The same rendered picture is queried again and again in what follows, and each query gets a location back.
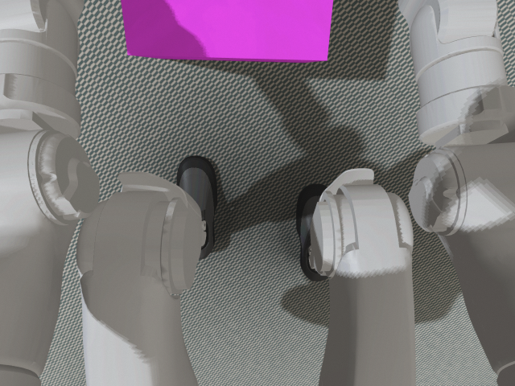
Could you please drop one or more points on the left robot forearm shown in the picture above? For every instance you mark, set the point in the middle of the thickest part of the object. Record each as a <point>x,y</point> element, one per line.
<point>39,47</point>

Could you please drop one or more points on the carton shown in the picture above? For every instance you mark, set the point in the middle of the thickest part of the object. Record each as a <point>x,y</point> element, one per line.
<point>287,31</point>

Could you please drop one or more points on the left robot foot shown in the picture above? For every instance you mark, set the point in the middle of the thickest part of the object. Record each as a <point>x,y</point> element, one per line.
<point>197,177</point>

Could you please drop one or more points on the right robot forearm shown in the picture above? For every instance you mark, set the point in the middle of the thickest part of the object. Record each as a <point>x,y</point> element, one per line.
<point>460,72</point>

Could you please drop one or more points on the left robot shin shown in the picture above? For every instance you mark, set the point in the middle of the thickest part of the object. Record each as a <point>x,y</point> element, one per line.
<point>134,181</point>

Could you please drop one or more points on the robot left upper arm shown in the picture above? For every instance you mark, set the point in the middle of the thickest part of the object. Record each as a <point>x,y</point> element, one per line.
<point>47,184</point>

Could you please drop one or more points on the robot right upper arm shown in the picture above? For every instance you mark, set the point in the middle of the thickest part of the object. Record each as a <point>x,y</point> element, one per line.
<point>466,195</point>

